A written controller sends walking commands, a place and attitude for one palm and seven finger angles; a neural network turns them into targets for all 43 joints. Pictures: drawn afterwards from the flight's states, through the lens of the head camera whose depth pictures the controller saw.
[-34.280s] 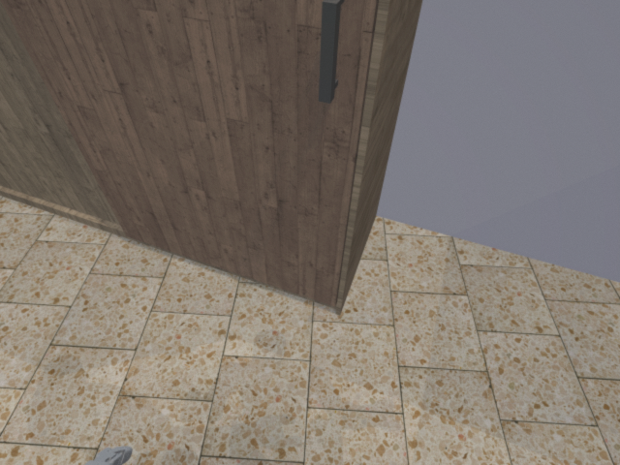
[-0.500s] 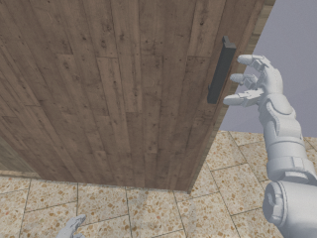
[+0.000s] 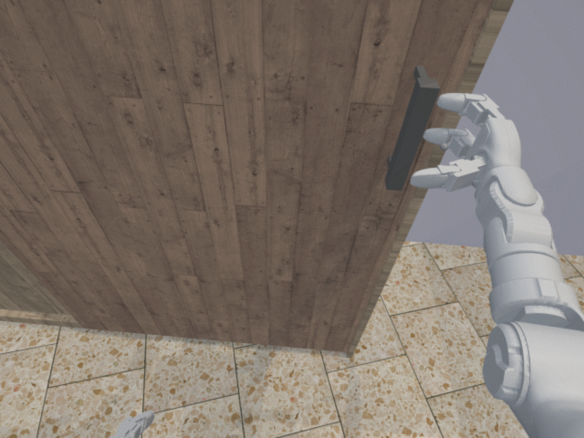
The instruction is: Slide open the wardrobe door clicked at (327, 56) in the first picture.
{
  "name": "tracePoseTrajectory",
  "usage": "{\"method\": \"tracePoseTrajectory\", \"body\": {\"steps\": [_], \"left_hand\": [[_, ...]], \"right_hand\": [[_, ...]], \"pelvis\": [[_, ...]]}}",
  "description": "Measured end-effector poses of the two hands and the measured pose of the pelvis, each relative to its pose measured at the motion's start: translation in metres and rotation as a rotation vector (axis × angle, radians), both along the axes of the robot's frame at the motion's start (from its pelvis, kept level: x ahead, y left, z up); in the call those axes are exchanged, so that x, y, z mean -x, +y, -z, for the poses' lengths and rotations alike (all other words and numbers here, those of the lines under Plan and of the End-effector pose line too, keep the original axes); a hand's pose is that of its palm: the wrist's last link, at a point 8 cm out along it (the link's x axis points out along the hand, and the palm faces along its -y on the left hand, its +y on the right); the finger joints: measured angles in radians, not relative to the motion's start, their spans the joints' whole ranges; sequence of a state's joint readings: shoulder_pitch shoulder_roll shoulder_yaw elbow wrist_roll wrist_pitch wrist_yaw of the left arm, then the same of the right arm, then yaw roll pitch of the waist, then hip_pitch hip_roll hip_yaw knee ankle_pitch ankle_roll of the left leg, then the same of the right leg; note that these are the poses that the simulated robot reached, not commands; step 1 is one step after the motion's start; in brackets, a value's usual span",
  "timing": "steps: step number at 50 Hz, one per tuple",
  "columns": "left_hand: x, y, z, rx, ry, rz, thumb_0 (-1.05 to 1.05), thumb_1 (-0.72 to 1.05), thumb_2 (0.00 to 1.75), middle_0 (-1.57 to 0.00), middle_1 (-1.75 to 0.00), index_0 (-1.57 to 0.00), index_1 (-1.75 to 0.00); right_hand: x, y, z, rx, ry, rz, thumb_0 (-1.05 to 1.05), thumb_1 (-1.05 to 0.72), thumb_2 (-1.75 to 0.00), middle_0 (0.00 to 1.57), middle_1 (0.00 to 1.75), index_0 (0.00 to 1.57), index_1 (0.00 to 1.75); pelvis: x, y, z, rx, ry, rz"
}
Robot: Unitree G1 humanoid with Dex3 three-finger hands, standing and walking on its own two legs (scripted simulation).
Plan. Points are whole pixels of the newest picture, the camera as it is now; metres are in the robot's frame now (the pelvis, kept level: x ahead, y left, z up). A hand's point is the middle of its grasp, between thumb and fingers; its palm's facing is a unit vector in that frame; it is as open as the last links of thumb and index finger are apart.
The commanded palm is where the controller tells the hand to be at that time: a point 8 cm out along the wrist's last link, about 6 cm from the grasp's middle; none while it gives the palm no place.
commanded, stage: slide the fingers in behind the handle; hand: right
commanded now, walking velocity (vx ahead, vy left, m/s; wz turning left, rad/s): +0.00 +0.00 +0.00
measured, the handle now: (406, 131) +0.50 -0.10 +0.19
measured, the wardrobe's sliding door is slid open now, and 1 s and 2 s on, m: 0.00 0.00 0.00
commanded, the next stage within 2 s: grip the handle and tug to test in 1.56 s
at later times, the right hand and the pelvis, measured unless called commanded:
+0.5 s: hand (437, 154) +0.44 -0.13 +0.20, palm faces +0.00 +1.00 +0.00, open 14.0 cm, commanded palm +0.42 -0.18 +0.19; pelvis -0.01 +0.01 +0.00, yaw -1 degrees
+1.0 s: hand (419, 150) +0.44 -0.11 +0.20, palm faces -0.02 +1.00 +0.02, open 14.0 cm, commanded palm +0.42 -0.16 +0.19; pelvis +0.00 +0.00 +0.00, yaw +0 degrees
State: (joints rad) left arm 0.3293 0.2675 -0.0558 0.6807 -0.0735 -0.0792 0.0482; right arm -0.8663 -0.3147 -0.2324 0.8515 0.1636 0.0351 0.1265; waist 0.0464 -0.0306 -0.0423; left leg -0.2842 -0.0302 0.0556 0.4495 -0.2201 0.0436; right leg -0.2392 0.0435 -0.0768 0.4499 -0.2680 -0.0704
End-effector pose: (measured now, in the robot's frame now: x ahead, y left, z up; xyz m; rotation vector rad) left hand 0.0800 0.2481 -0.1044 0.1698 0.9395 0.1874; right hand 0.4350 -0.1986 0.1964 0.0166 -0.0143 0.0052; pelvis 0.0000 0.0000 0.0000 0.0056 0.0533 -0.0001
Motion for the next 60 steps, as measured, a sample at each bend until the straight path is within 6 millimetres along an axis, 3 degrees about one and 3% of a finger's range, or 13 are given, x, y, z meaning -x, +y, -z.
{"method": "tracePoseTrajectory", "body": {"steps": [15, 23, 32, 44, 60], "left_hand": [[-0.018, 0.002, -0.007, 0.004, -0.06, 0.02, 0.01, 0.9, 0.9, -0.2, -0.3, -0.2, -0.3], [-0.031, 0.0, -0.01, 0.003, -0.091, 0.044, 0.01, 0.9, 0.9, -0.2, -0.3, -0.2, -0.3], [-0.026, -0.003, -0.005, 0.016, -0.07, 0.039, 0.01, 0.9, 0.9, -0.2, -0.3, -0.2, -0.3], [-0.012, 0.001, -0.001, 0.018, -0.021, 0.012, 0.01, 0.9, 0.9, -0.2, -0.3, -0.2, -0.3], [-0.031, -0.005, -0.008, 0.025, -0.08, 0.037, 0.01, 0.9, 0.9, -0.2, -0.3, -0.2, -0.3]], "right_hand": [[0.02, 0.002, 0.002, 0.005, -0.009, 0.015, -0.01, 0.5, -0.3, 0.3, 1.2, 0.3, 1.2], [0.017, 0.007, 0.001, 0.01, 0.025, 0.012, -0.01, 0.5, -0.3, 0.3, 1.2, 0.3, 1.2], [0.009, 0.025, 0.001, -0.011, 0.009, -0.009, -0.01, 0.5, -0.3, 0.3, 1.2, 0.3, 1.2], [0.01, 0.025, 0.004, 0.013, 0.008, 0.002, -0.01, 0.5, -0.3, 0.3, 1.2, 0.3, 1.2], [0.018, 0.042, 0.002, -0.007, 0.02, 0.004, -0.01, 0.5, -0.3, 0.3, 1.2, 0.3, 1.2]], "pelvis": [[0.004, 0.005, -0.001, 0.001, -0.021, -0.002], [0.007, 0.006, 0.0, 0.001, -0.018, 0.011], [0.005, 0.006, 0.0, 0.004, -0.008, 0.003], [0.001, 0.006, -0.001, 0.002, -0.014, -0.004], [0.004, 0.006, -0.001, 0.004, -0.028, -0.005]]}}
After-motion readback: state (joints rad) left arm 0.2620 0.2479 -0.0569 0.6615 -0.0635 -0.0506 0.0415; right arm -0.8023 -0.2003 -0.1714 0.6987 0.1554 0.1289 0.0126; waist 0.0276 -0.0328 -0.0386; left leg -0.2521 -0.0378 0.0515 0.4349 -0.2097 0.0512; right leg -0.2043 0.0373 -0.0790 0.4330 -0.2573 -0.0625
